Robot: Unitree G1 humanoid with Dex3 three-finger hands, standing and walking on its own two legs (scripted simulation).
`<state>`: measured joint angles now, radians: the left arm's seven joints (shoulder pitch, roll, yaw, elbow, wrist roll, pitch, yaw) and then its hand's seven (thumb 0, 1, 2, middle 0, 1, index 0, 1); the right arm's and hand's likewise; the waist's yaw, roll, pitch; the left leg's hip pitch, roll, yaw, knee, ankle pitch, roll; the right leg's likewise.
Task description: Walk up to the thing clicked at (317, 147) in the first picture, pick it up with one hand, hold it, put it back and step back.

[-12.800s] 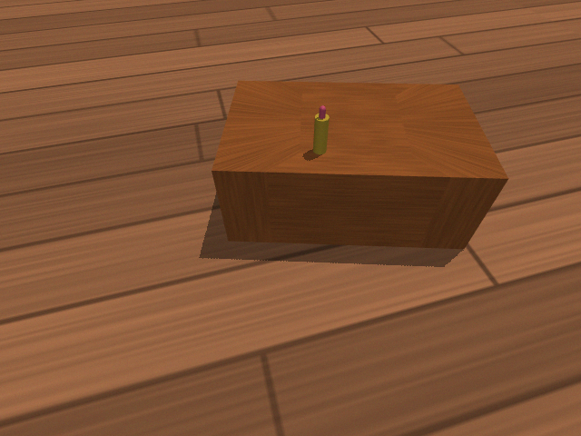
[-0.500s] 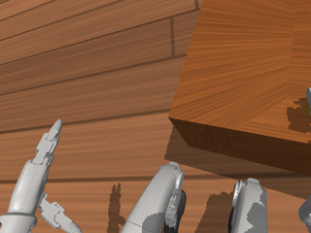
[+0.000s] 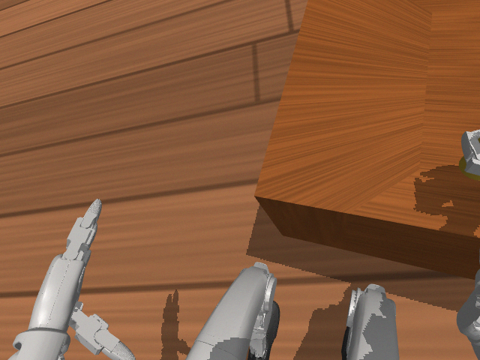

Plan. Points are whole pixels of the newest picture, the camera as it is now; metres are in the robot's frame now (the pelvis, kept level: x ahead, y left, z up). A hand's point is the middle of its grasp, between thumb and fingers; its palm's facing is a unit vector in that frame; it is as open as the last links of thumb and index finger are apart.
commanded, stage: settle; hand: right
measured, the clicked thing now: out of the picture +0.49 -0.26 -0.01
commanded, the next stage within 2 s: lift in 0.30 s
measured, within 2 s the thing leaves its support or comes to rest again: neither
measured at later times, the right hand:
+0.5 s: hand out of the picture +0.50 -0.25 -0.01, palm faces +0.31 +0.95 +0.00, open 6.8 cm
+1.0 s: hand out of the picture +0.44 -0.25 +0.07, palm faces +0.31 +0.95 -0.02, open 6.8 cm
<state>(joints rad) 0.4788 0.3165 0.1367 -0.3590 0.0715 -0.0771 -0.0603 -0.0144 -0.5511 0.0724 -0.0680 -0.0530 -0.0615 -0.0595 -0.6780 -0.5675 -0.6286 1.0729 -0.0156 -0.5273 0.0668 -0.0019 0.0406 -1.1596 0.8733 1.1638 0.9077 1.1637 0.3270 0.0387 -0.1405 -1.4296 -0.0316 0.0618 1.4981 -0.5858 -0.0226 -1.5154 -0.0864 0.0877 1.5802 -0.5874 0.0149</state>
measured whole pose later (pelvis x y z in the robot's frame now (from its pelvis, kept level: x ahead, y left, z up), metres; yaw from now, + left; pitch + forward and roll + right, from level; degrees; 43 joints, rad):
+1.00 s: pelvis +0.02 -0.01 +0.07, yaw -2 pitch +22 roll +4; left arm 0.47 0.24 0.10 -0.12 0.06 -0.01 -0.05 -0.02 -0.55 0.07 -0.06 -0.05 -0.05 -0.05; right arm -0.45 -0.34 -0.47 0.83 0.03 -0.48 0.00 0.00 0.04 -1.16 0.88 1.15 0.91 1.15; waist 0.19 0.01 -0.17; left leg -1.08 -0.02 0.03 1.22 -0.53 -0.03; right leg -1.16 -0.07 0.04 1.30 -0.54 0.01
